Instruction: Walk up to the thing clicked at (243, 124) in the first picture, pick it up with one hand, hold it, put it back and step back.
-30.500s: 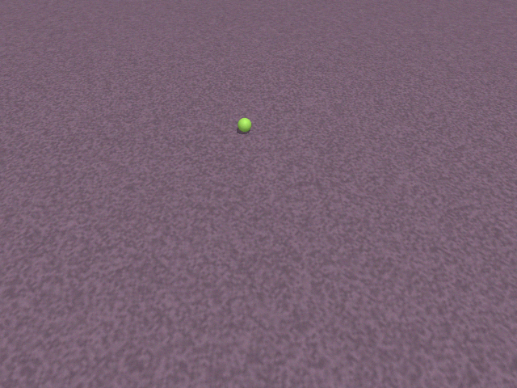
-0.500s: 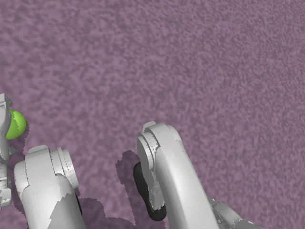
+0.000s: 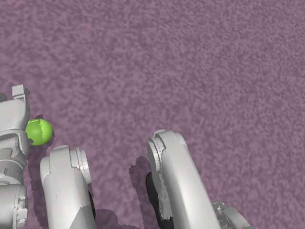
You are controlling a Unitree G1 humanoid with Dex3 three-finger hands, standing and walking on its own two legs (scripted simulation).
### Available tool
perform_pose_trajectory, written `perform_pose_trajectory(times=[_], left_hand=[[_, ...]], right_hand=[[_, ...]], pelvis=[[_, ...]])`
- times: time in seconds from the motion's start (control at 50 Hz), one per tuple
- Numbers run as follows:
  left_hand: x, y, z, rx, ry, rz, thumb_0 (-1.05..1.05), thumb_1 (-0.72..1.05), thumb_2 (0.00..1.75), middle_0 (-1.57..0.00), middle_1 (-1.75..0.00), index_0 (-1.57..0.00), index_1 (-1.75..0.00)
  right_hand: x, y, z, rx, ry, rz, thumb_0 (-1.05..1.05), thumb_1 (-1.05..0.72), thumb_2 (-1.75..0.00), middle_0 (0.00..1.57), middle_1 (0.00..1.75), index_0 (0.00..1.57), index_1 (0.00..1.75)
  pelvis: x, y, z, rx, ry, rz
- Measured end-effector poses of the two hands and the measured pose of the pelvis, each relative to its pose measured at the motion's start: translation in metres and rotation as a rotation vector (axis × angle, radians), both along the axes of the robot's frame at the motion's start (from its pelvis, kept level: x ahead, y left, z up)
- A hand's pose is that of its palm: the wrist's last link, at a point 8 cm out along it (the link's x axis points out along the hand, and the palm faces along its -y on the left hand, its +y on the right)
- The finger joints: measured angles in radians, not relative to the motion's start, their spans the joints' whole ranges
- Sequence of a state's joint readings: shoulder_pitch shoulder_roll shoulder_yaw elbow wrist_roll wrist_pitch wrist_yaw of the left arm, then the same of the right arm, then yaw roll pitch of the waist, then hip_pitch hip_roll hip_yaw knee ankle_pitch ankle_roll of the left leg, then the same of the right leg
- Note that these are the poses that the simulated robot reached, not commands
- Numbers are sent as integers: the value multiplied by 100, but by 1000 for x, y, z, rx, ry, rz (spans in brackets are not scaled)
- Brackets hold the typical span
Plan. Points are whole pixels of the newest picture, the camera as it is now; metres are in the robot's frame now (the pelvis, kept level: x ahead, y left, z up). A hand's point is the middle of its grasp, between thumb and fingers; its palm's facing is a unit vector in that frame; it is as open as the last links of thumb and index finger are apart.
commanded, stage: withdraw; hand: left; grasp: from above
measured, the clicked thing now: (37, 131) +0.40 +0.28 -0.27
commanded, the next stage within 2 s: home in 0.66 s
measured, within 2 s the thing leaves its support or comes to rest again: neither
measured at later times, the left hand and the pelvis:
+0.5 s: hand (17, 140) +0.35 +0.28 -0.12, palm faces -0.49 -0.09 -0.86, open 14.1 cm; pelvis -0.02 -0.01 +0.05, yaw +5 degrees
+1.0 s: hand out of the picture +0.38 +0.30 -0.05, palm faces -0.36 -0.21 -0.91, open 13.0 cm; pelvis -0.01 +0.00 +0.07, yaw +4 degrees
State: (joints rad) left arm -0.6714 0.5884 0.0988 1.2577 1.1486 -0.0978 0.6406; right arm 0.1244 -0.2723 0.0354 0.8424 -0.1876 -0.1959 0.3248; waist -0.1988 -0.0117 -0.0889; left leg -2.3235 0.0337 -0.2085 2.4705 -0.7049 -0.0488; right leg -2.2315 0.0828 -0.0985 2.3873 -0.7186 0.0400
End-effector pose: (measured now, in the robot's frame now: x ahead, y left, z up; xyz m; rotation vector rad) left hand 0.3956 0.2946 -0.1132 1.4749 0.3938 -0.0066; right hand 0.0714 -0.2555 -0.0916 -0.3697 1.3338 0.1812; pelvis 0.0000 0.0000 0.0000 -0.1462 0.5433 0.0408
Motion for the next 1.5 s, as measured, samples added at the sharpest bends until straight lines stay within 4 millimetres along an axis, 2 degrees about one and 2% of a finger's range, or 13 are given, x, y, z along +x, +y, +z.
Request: perform_pose_trajectory(times=[0.14, 0.22, 0.3, 0.42, 0.56, 0.64, 0.78, 0.9, 0.98, 1.04, 1.24, 1.38, 1.5], left_hand=[[-5, 14, 84, 83, 85, 65, 0, -51, 98, -8, -100, -9, -99], [-13, 15, 107, 41, 190, 84, 0, -52, 100, -8, -100, -8, -100], [-26, 8, 107, -12, 281, 29, 0, -53, 101, -8, -100, -8, -101], [-39, -8, 81, -61, 292, -113, 0, -53, 101, -9, -101, -9, -102], [-34, -14, 36, -38, 205, -184, 0, -52, 100, -9, -101, -9, -101], [-20, -11, 26, -8, 118, -147, 0, -51, 100, -9, -101, -9, -101], [5, 9, 48, 62, 76, -24, 0, -51, 98, -9, -100, -10, -100], [5, 18, 84, 28, 130, 57, 0, -40, 94, -15, -89, -15, -89], [-8, 17, 111, -55, 143, 82, 0, -25, 88, -19, -73, -18, -73], [-28, 11, 136, -141, 124, 96, 0, -10, 83, -20, -61, -19, -62], [-111, 6, 218, -434, 105, 268, 0, 51, 80, -20, -34, -20, -35], [-157, -1, 274, -630, 104, 424, 0, 76, 85, -20, -30, -21, -31], [-182, -15, 323, -812, 104, 538, 0, 84, 87, -21, -30, -21, -30]], right_hand=[[45, 3, 14, 45, -119, -58, 0, -91, -90, 20, 30, 20, 30], [59, 0, 31, 36, -175, -52, 0, -92, -90, 20, 30, 20, 30], [58, -8, 47, -14, -176, -26, 0, -92, -90, 20, 30, 20, 30], [43, -27, 56, -135, -123, -6, 0, -92, -90, 20, 30, 20, 30], [18, -37, 39, -221, -82, -12, 0, -91, -90, 20, 30, 20, 30], [1, -30, 21, -212, -54, -36, 0, -91, -89, 20, 30, 20, 30], [-19, -5, 1, -114, 13, -86, 0, -91, -89, 20, 30, 20, 30], [-19, 14, 10, -35, 31, -134, 0, -90, -89, 20, 30, 20, 30], [-6, 17, 32, -17, 4, -160, 0, -90, -89, 20, 30, 20, 30], [12, 15, 57, -23, -39, -168, 1, -90, -89, 20, 30, 20, 30], [110, 10, 161, -71, -322, -95, 1, -91, -90, 20, 30, 20, 30], [168, 31, 232, -27, -537, -49, 1, -91, -90, 20, 30, 20, 30], [188, 55, 285, 33, -638, -48, 1, -91, -90, 20, 30, 20, 30]], pelvis=[[-5, -3, 38, 39, 32, 23], [-12, -6, 56, 55, 18, 34], [-18, -10, 68, 62, 2, 45], [-22, -15, 63, 61, -6, 50], [-27, -12, 32, 53, -29, 46], [-27, -10, 18, 49, -31, 45], [-21, -4, 18, 40, 9, 38], [-13, -1, 42, 38, 41, 41], [-9, 0, 67, 39, 48, 48], [-7, 1, 90, 38, 48, 55], [-4, -2, 169, 51, 2, 89], [2, -3, 220, 68, -59, 109], [12, -3, 263, 82, -111, 123]])
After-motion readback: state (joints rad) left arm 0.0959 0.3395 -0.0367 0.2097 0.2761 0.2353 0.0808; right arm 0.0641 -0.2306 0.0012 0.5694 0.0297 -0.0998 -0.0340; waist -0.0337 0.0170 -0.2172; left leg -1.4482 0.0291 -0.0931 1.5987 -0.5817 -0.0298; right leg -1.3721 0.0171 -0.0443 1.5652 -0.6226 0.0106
